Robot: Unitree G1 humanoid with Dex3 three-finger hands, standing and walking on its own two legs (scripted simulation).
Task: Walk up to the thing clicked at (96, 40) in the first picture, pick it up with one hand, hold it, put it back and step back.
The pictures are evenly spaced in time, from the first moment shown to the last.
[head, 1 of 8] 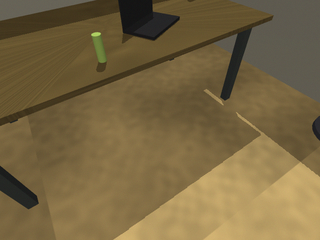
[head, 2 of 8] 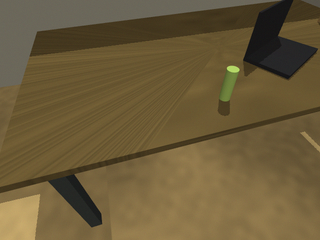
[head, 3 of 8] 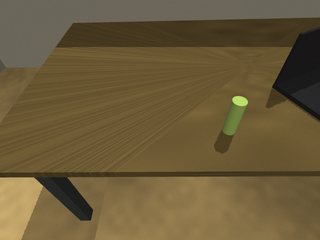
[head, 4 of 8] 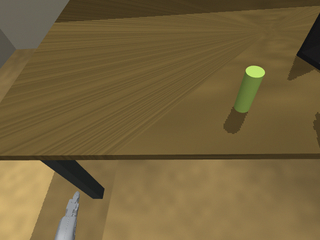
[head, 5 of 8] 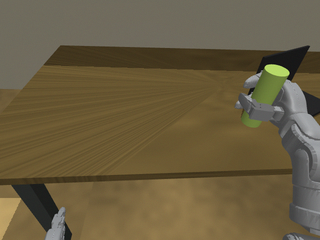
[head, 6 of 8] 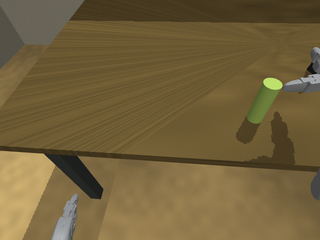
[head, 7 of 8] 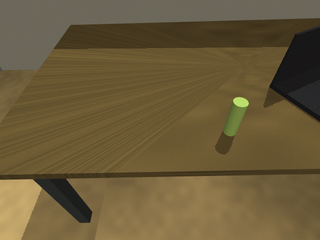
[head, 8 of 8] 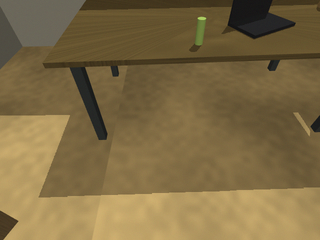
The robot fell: no
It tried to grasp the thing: yes
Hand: right
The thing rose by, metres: 0.23
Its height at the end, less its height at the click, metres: +0.00
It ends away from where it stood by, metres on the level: 0.01
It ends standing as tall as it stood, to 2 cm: yes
